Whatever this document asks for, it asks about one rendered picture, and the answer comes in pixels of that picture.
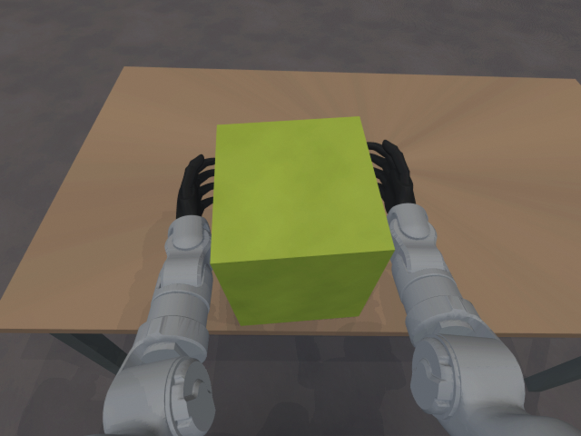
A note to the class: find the table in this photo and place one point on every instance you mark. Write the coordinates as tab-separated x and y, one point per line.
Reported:
495	162

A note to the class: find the carton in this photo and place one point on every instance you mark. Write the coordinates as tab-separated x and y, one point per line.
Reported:
299	230

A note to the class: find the left robot forearm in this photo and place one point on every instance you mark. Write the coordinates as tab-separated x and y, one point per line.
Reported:
176	324

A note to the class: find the right robot forearm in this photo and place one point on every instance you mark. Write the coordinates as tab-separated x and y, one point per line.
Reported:
426	287

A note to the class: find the right robot upper arm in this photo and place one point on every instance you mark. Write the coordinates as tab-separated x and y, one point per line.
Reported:
474	387

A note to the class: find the left robot upper arm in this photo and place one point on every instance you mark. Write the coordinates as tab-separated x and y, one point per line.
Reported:
172	397

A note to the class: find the right robot hand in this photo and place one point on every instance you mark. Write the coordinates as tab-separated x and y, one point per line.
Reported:
396	186

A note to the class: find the left robot hand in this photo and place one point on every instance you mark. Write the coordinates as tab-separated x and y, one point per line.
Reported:
189	201

